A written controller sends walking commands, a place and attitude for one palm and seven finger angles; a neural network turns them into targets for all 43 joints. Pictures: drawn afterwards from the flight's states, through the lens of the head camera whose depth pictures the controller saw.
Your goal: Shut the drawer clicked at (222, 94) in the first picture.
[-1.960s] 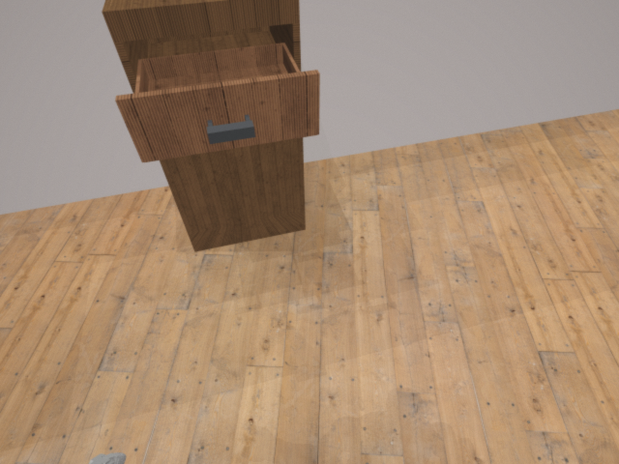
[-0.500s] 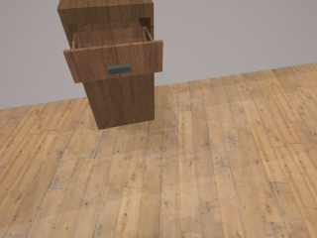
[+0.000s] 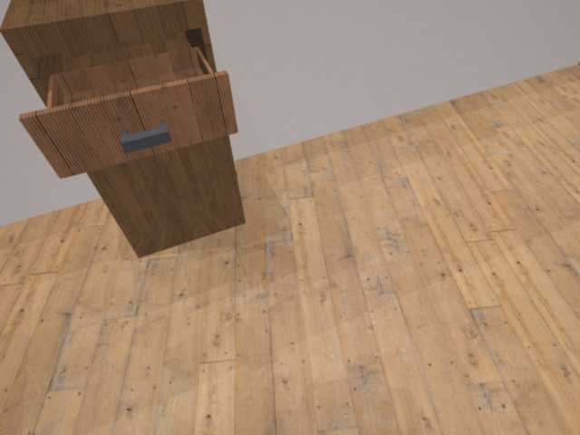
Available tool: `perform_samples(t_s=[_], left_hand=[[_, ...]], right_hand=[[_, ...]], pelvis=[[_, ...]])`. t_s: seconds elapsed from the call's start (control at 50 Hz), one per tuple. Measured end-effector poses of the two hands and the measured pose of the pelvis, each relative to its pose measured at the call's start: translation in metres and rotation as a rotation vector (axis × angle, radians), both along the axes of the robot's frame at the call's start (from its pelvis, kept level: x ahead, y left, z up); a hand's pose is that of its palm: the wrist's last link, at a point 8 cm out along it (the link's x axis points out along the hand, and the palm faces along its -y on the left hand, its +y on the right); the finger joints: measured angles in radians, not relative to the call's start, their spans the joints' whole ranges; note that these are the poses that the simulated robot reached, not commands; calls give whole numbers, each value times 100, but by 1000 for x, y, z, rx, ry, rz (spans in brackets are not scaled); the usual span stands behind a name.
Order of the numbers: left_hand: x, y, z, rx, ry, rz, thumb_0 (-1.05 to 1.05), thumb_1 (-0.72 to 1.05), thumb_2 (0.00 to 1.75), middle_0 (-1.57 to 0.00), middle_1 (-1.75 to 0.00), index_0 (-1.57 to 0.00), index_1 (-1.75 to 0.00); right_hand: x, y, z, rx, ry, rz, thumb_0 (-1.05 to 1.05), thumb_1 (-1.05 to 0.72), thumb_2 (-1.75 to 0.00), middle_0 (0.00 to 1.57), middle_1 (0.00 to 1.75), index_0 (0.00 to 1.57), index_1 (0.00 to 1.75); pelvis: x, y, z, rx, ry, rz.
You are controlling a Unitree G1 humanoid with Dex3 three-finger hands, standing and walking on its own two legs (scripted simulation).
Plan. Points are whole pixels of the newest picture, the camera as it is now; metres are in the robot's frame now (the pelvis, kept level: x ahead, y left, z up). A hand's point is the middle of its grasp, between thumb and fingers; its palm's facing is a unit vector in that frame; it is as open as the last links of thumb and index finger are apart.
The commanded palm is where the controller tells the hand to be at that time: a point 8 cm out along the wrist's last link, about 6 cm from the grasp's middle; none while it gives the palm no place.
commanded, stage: walk to a spot facing it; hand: left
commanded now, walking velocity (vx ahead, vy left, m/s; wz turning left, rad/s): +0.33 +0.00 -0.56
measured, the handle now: (145, 133) +0.70 +0.39 +0.02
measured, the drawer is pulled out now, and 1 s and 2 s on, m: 0.29 0.29 0.29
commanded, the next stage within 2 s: turn to face it in 0.80 s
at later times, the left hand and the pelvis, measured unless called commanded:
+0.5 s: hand (164, 422) +0.17 +0.24 -0.18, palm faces -0.11 -0.97 -0.20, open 7.4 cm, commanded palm none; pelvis +0.18 +0.04 +0.00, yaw -16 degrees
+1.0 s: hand (276, 255) +0.48 +0.08 -0.13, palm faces -0.55 -0.79 -0.27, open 7.4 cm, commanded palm none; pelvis +0.25 +0.00 +0.00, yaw -33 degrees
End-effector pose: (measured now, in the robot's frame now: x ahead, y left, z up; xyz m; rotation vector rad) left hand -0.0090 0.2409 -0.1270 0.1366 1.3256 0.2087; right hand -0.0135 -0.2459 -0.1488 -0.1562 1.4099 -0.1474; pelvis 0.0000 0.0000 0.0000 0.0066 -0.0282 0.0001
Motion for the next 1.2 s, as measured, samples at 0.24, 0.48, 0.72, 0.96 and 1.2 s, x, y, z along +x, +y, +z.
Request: perform_samples(t_s=[0.24,0.48,0.72,0.96,1.2], left_hand=[[39,-23,19,-41,124,-60,1,90,90,-20,-30,-20,-30],[163,38,-16,-19,161,-135,1,90,90,-20,-30,-20,-30],[396,16,18,-6,-121,-435,1,91,90,-19,-30,-19,-30],[508,-107,28,-15,-297,-738,1,91,90,-20,-30,-20,-30],[488,-122,7,-142,-243,-647,1,90,90,-20,-30,-20,-30]], right_hand=[[149,4,38,16,-272,-67,1,-91,-90,20,30,20,30],[299,36,47,-54,-505,-85,0,-91,-90,20,30,20,30],[190,49,36,-78,-197,-392,0,-91,-90,20,30,20,30],[108,39,2,-43,-7,-642,1,-91,-90,20,30,20,30],[163,53,19,-29,-57,-581,0,-91,-90,20,30,20,30]], pelvis=[[71,-1,25,5,33,-121],[177,35,-3,-18,11,-268],[228,41,18,7,12,-433],[249,3,-1,5,14,-574],[272,1,7,-42,12,-499]])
